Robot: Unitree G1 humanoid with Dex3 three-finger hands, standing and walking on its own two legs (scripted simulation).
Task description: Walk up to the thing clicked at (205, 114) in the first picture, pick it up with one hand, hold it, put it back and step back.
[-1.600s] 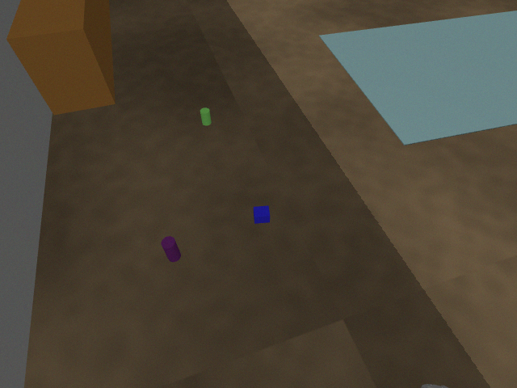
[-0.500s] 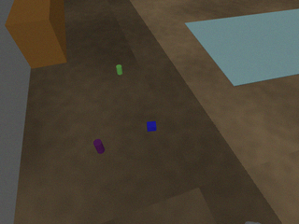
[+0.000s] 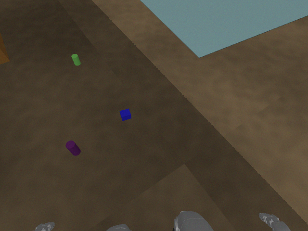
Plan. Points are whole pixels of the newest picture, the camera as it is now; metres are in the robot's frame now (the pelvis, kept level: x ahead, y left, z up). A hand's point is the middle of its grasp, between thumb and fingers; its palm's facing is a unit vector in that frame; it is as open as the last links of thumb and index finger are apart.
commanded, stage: walk up
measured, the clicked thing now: (76, 59) +1.52 +0.66 -0.72
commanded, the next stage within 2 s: stand in 1.32 s
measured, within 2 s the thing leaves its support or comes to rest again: neither
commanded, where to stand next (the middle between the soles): +0.07 -0.01 m, yaw -16 degrees
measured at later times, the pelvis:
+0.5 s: pelvis +0.00 +0.00 -0.01, yaw -10 degrees
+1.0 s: pelvis -0.01 -0.02 +0.00, yaw -15 degrees
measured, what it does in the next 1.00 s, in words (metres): steps on the spot: right foot, then left foot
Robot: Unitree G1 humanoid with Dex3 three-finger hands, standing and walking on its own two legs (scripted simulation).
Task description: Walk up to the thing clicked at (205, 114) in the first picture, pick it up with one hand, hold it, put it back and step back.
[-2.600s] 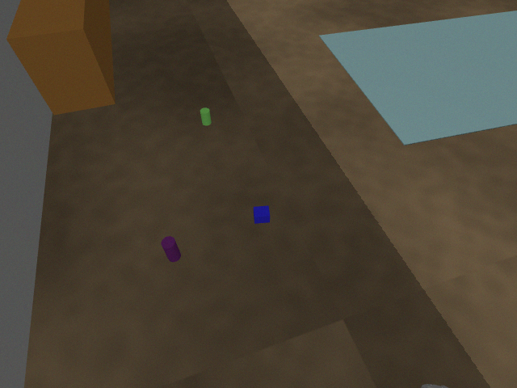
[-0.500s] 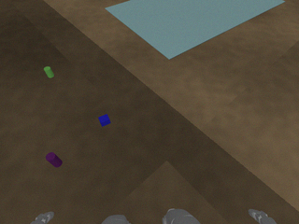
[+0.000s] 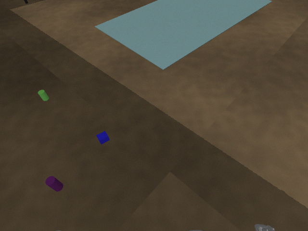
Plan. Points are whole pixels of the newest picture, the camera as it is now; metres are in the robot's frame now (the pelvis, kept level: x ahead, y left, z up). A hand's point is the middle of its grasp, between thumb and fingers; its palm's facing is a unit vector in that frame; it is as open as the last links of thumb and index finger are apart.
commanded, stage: walk up
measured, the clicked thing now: (43, 95) +1.30 +1.05 -0.72
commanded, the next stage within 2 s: stand in 0.32 s
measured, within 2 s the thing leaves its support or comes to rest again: neither
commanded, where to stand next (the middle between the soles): +0.07 +0.03 m, yaw -1 degrees
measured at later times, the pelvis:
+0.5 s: pelvis +0.00 +0.01 +0.01, yaw -1 degrees
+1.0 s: pelvis +0.00 +0.01 +0.02, yaw +1 degrees
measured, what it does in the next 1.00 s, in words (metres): stands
